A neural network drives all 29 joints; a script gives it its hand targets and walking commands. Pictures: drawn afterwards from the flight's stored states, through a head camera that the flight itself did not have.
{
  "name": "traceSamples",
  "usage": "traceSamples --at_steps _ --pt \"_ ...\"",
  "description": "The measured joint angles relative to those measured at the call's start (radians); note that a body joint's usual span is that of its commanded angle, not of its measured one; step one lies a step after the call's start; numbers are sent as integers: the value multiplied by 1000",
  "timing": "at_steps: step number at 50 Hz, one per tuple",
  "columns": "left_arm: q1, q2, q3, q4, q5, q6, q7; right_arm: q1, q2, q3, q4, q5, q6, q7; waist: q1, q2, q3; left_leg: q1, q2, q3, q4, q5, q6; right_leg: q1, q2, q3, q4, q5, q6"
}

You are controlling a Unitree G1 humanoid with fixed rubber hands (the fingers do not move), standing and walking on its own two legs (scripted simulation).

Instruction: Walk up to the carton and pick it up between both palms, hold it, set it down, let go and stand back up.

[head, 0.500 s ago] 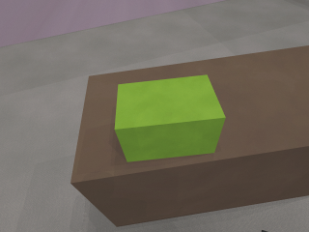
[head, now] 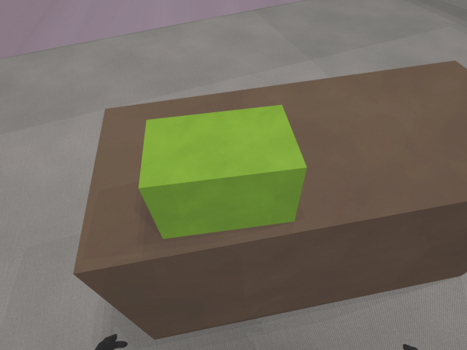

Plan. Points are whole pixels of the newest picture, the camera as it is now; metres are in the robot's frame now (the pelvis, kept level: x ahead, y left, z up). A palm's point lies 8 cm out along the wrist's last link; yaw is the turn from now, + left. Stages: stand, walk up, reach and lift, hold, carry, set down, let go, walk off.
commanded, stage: walk up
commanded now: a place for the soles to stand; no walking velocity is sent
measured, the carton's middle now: (222, 172) +0.49 +0.04 +0.00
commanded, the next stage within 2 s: reach and lift in 0.62 s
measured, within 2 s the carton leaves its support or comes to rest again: neither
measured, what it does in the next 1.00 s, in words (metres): stands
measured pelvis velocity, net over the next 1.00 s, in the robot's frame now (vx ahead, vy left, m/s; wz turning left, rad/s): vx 0.00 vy -0.02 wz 0.03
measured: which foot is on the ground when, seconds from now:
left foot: down 0.00-1.00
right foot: down 0.00-1.00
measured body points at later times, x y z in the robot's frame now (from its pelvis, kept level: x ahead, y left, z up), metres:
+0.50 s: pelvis -0.01 -0.01 +0.02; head -0.01 -0.01 +0.47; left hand +0.08 +0.25 -0.09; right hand +0.12 -0.27 -0.08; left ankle -0.02 +0.12 -0.71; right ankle +0.03 -0.11 -0.71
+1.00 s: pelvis +0.00 -0.02 +0.02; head +0.02 -0.01 +0.47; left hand +0.19 +0.23 -0.06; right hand +0.16 -0.27 -0.06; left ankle -0.02 +0.12 -0.71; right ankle +0.03 -0.11 -0.71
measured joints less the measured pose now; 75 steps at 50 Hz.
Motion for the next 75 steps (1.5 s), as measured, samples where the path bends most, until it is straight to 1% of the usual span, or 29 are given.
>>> traceSamples --at_steps 1,2,3,5,7,8,9,10,11,12,14,17,21,32,33,35,37,39,42,45,49,53,57,60,64,69,75 --pt "-3 -6 -8 2 -3 -6 3 -2 -3 -2 -3 6 2 1 -4 12 6 -14 -4 -15 27 -29 10 5 2 -14 -5 1 -5" --pt "-4 -9 -15 2 -7 -11 6 0 -2 -1 -6 11 6 -1 -1 9 4 -30 -22 -18 62 -85 17 2 -5 -18 -4 -2 -10" --pt "-4 -13 -20 3 -10 -13 10 3 0 1 -7 14 11 -5 8 4 0 -42 -41 -14 96 -129 22 -2 -15 -17 -3 -5 -14" --pt "-2 -25 -27 4 -13 -13 17 3 1 3 -4 18 13 -9 23 4 -6 -53 -67 -6 134 -163 32 1 -23 -17 -20 3 -17" --pt "2 -34 -36 2 -8 -11 26 3 4 3 -2 21 5 -10 30 10 -11 -47 -81 3 114 -146 40 4 -27 -24 -41 18 -15" --pt "4 -35 -40 2 -8 -10 29 3 9 4 -3 22 -1 -10 32 11 -13 -32 -84 10 71 -118 42 4 -29 -28 -45 22 -13" --pt "6 -34 -43 4 -9 -7 31 5 14 6 -5 23 -7 -9 33 10 -16 -9 -87 19 4 -70 45 2 -31 -31 -44 23 -12" --pt "8 -33 -45 7 -12 -4 31 7 19 8 -6 23 -15 -8 31 10 -20 20 -89 23 -76 7 50 -2 -32 -36 -36 19 -9" --pt "6 -27 -45 13 -16 -1 31 4 31 11 -1 21 -20 -6 31 -6 -16 33 -98 28 -110 87 52 -3 -41 -33 -24 14 -6" --pt "8 -22 -44 22 -22 0 29 1 44 17 5 17 -23 -3 34 -27 -16 44 -109 37 -122 103 52 0 -52 -24 -18 11 -3" --pt "27 -25 -44 30 -29 1 27 5 54 30 8 14 -23 2 36 -39 -38 54 -107 43 -133 87 52 12 -50 -18 -41 22 4" --pt "53 -35 -46 40 -27 -10 22 4 55 33 14 21 -17 16 32 -32 -65 66 -91 34 -145 76 47 41 -34 -28 -92 45 -4" --pt "67 -35 -47 61 -33 -28 19 0 53 33 10 28 -24 24 32 -36 -86 75 -91 33 -176 93 41 49 -33 -29 -118 57 -9" --pt "74 -33 -40 75 -31 -42 26 9 44 33 36 25 -30 21 26 -11 -80 82 -86 33 -207 107 41 60 -28 -29 -158 75 -9" --pt "62 -29 -41 70 -34 -11 33 -10 51 13 74 2 -57 27 23 -10 -82 69 -86 33 -196 102 40 46 -28 -30 -142 61 -9" --pt "0 -18 -36 58 -31 80 60 -96 66 -35 189 -40 -119 46 17 -14 -54 38 -87 35 -140 79 40 13 -31 -30 -86 47 -8" --pt "-74 -13 -22 31 -22 148 72 -172 74 -64 253 -62 -160 56 11 -12 -10 15 -84 34 -80 52 38 -10 -30 -31 -30 25 -11" --pt "-125 -16 -6 -27 -18 186 73 -216 82 -74 262 -64 -195 54 6 -10 29 13 -79 33 -52 39 30 -10 -25 -32 -6 12 -17" --pt "-141 -32 13 -138 -21 199 64 -227 96 -56 229 -31 -244 46 -1 -18 61 57 -72 38 -85 48 26 29 -17 -27 -34 20 -19" --pt "-109 -52 22 -203 -28 180 54 -193 100 -14 187 7 -274 44 -10 -34 48 128 -69 45 -177 81 23 92 -12 -21 -114 49 -19" --pt "-64 -63 28 -185 -35 154 48 -132 93 13 134 26 -275 40 -14 -58 -2 190 -69 45 -279 123 32 150 -11 -21 -202 81 -20" --pt "-37 -51 36 -154 -39 128 54 -95 94 4 85 39 -260 38 4 -77 -17 219 -69 44 -317 138 30 180 -10 -22 -239 94 -20" --pt "-11 -36 36 -174 -52 87 68 -80 108 -7 52 61 -249 51 26 -84 -16 226 -71 42 -325 143 29 193 -13 -24 -258 103 -17" --pt "8 -32 23 -198 -69 51 78 -80 121 -13 41 78 -249 62 33 -76 -19 225 -76 40 -328 145 34 199 -17 -26 -272 110 -11" --pt "25 -39 -6 -208 -96 7 86 -92 129 -27 41 88 -255 73 27 -51 -36 221 -83 41 -329 144 42 203 -24 -24 -288 118 -1" --pt "21 -57 -42 -194 -132 -46 100 -110 114 -50 45 97 -266 88 18 -15 -61 218 -91 51 -330 140 54 201 -31 -13 -299 122 11" --pt "-3 -78 -65 -167 -165 -122 117 -124 71 -53 46 132 -289 109 21 6 -81 223 -94 64 -336 135 62 202 -33 0 -306 122 19"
